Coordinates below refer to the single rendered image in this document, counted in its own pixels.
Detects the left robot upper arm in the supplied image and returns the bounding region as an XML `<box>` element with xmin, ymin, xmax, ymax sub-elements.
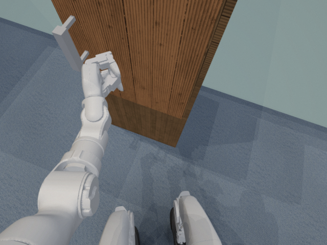
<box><xmin>0</xmin><ymin>171</ymin><xmax>100</xmax><ymax>245</ymax></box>

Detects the cupboard door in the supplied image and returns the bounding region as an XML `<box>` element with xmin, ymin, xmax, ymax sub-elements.
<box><xmin>51</xmin><ymin>0</ymin><xmax>223</xmax><ymax>119</ymax></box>

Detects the left robot forearm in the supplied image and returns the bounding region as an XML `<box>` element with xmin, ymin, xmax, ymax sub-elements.
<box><xmin>38</xmin><ymin>96</ymin><xmax>111</xmax><ymax>210</ymax></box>

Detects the robot right shin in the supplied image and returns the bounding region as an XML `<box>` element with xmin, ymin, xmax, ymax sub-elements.
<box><xmin>175</xmin><ymin>191</ymin><xmax>190</xmax><ymax>243</ymax></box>

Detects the left robot hand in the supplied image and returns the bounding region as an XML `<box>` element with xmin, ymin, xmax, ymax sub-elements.
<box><xmin>81</xmin><ymin>51</ymin><xmax>124</xmax><ymax>98</ymax></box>

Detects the robot left thigh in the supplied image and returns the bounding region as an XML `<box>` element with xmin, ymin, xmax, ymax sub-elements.
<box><xmin>99</xmin><ymin>210</ymin><xmax>135</xmax><ymax>245</ymax></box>

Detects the handle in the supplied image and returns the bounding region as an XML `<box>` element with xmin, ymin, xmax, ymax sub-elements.
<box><xmin>52</xmin><ymin>15</ymin><xmax>89</xmax><ymax>72</ymax></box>

